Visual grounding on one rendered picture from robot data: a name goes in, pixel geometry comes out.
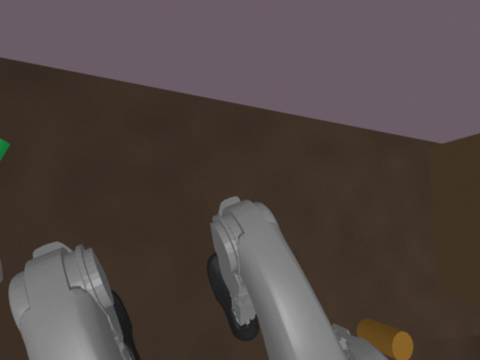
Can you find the left robot foot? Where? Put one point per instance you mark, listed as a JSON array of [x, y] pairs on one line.
[[126, 326]]

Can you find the right robot foot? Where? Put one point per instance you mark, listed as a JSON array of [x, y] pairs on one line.
[[222, 295]]

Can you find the right robot hand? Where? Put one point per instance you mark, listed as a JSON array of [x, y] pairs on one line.
[[356, 348]]

